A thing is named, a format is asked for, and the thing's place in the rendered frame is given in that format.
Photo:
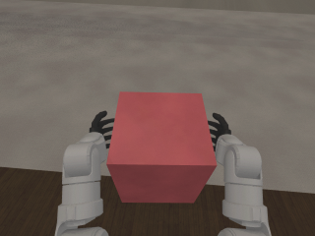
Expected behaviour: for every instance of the robot right forearm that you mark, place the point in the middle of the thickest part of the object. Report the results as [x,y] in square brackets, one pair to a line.
[242,174]

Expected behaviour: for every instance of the right robot hand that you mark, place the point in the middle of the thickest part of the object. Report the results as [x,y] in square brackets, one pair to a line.
[222,128]

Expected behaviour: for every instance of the carton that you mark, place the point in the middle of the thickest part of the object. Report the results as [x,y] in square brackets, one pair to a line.
[161,149]

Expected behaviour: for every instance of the left robot hand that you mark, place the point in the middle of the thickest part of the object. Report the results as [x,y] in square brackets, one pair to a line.
[97,125]

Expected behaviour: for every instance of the left robot upper arm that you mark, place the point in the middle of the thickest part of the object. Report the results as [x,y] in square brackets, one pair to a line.
[87,231]

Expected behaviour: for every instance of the robot left forearm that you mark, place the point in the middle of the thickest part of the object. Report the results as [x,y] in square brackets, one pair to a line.
[81,173]

